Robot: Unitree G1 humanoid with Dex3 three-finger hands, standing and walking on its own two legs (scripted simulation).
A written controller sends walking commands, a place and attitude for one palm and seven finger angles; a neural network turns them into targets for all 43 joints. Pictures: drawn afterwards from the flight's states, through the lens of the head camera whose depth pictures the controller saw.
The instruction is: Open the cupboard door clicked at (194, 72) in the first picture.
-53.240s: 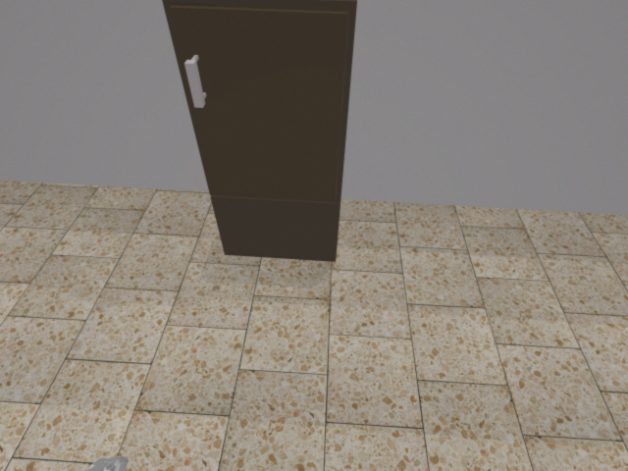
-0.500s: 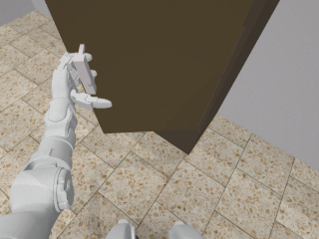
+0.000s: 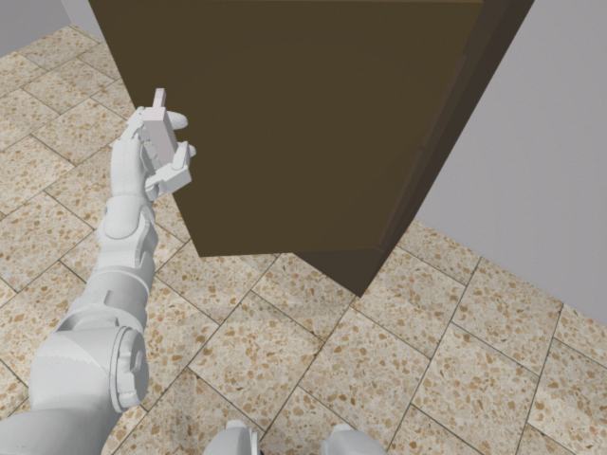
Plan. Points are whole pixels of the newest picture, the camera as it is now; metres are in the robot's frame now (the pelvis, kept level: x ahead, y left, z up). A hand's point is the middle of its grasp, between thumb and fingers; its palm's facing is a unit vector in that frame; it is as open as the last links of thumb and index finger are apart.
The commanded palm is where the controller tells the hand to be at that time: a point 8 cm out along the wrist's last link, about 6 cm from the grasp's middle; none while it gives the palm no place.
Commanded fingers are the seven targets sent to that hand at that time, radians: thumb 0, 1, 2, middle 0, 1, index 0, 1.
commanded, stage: close the thumb around the handle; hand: left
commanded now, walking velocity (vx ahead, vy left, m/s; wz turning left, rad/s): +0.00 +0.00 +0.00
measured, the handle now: (169, 136) +0.54 +0.16 +0.08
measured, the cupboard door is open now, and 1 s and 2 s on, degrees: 40 74 77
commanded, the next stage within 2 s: pull the door open along its arc in 0.08 s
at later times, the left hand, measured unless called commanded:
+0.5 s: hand (184, 192) +0.44 +0.13 +0.08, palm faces +0.04 -1.00 +0.00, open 6.1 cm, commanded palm +0.38 +0.18 +0.08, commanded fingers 0.00 0.90 0.90 -0.40 -1.35 -0.40 -1.35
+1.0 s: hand (258, 312) +0.27 +0.04 +0.08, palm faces +0.30 -0.96 +0.01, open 6.6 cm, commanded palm +0.21 +0.11 +0.08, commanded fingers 0.00 0.90 0.90 -0.40 -1.35 -0.40 -1.35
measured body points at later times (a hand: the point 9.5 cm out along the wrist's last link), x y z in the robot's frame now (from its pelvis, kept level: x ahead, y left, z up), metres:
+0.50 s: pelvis +0.01 -0.01 +0.01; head +0.08 -0.02 +0.45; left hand +0.43 +0.18 +0.08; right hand +0.04 -0.26 -0.11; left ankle +0.02 +0.09 -0.67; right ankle -0.02 -0.09 -0.67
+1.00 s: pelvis +0.02 -0.04 +0.02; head +0.02 -0.06 +0.47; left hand +0.25 +0.09 +0.09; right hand +0.22 -0.23 -0.06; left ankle +0.02 +0.09 -0.67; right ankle -0.02 -0.09 -0.67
